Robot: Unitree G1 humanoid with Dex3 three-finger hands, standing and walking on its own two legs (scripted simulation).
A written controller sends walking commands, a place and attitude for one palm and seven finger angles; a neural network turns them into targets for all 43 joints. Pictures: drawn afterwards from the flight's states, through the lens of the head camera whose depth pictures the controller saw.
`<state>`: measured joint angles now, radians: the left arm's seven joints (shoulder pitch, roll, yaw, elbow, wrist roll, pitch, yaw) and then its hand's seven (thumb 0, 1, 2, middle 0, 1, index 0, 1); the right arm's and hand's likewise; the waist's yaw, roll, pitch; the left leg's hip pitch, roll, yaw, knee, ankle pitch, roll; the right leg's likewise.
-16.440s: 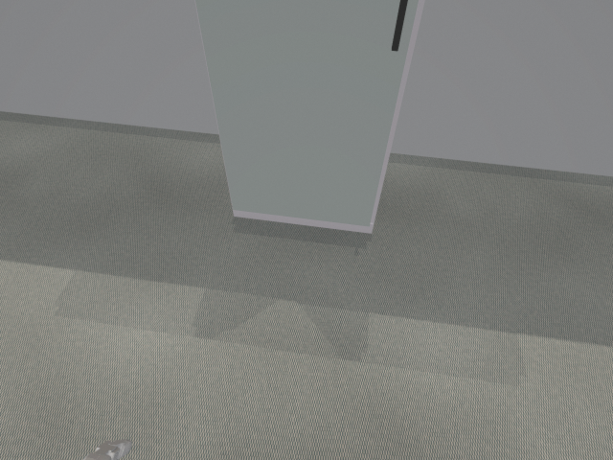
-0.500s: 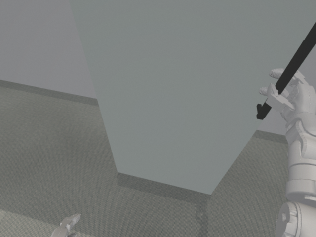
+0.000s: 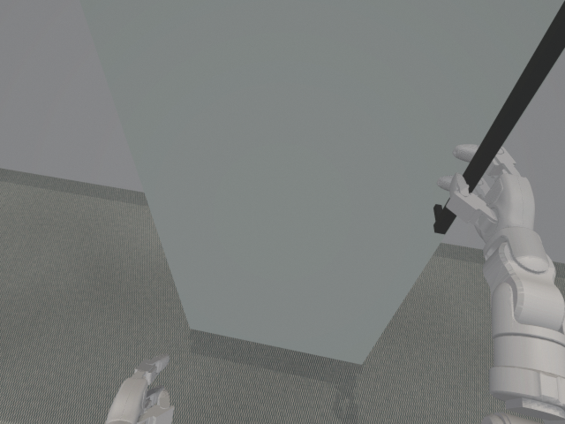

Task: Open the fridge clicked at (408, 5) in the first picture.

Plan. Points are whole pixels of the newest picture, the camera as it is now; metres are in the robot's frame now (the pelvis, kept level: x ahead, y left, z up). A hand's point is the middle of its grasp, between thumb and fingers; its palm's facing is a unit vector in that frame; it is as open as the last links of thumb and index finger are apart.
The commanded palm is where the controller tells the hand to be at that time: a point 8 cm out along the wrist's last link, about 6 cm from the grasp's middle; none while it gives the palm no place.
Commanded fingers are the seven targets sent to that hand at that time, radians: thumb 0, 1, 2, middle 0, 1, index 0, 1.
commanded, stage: pull the door a little, standing still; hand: right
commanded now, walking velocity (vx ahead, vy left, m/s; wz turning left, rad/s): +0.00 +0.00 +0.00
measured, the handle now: (502, 111) +0.44 -0.22 +0.27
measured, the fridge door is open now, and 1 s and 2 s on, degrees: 1 20 57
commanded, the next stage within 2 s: walk backward, drawing the door open in 0.10 s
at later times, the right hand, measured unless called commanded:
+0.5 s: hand (455, 257) +0.29 -0.17 +0.16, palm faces +0.20 +0.95 -0.25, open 6.1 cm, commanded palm +0.25 -0.21 +0.17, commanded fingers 0.00 -0.90 -0.90 0.45 1.40 0.45 1.40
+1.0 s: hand (431, 315) +0.22 -0.12 +0.16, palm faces +0.37 +0.89 -0.25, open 6.5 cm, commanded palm +0.17 -0.16 +0.17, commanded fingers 0.00 -0.90 -0.90 0.45 1.40 0.45 1.40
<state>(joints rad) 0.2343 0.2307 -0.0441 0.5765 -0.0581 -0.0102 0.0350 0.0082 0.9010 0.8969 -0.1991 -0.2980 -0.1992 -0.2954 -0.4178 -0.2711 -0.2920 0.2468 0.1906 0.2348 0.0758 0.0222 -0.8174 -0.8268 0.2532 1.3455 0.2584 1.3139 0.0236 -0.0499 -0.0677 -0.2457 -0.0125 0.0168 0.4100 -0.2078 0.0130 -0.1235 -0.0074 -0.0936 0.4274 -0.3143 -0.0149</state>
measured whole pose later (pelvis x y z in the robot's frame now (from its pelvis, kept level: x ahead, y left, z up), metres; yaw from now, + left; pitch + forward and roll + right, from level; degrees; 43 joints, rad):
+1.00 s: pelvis +0.00 +0.09 -0.02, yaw -17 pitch -2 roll +2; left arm 0.15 0.10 -0.03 0.62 0.03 -0.09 0.05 0.01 0.90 0.90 -0.20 -0.30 -0.20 -0.30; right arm 0.17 -0.27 -0.07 -0.50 0.02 -0.01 -0.08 -0.05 -0.67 -0.79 0.45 1.40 0.25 1.28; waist 0.02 -0.04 0.11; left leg -0.31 -0.04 -0.01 0.70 -0.43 -0.01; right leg -0.38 -0.08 0.12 0.45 -0.05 0.08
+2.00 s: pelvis +0.04 +0.47 -0.01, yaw -60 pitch -3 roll +3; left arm 0.19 0.15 0.01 0.62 0.02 -0.13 0.07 0.01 0.90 0.90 -0.20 -0.30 -0.20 -0.30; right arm 0.19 -0.30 -0.17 -0.48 -0.01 -0.08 -0.05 -0.05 -0.65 -0.81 0.47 1.39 0.30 1.33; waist 0.02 0.00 0.14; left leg -0.53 0.00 0.03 1.08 -0.35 -0.05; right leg -0.30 -0.09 -0.01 0.55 -0.20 0.01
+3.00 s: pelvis +0.11 +0.67 -0.01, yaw -78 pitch -3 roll +0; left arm 0.24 0.27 -0.01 0.78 -0.02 -0.06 0.11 0.01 0.90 0.90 -0.20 -0.30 -0.20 -0.30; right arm -0.59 -0.36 -0.20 0.56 0.01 -0.15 -0.05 -0.05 -0.65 -0.82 0.46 1.41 0.43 1.40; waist 0.03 -0.03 0.09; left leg -0.23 0.06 0.06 0.54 -0.26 -0.01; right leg -0.44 -0.02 -0.04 0.90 -0.39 0.01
